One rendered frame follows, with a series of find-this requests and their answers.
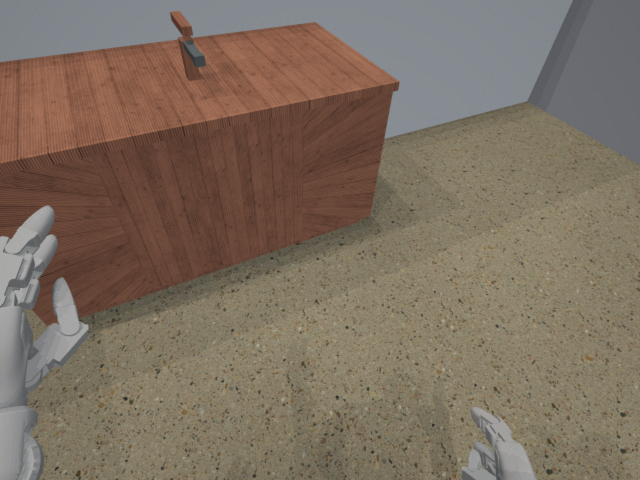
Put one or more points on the robot left hand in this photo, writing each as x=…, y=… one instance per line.
x=23, y=260

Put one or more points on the counter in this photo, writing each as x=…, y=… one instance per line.
x=159, y=172

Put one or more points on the left robot forearm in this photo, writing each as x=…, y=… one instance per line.
x=21, y=455

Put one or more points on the tap lever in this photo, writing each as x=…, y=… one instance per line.
x=197, y=57

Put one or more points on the robot right hand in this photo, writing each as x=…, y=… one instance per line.
x=508, y=461

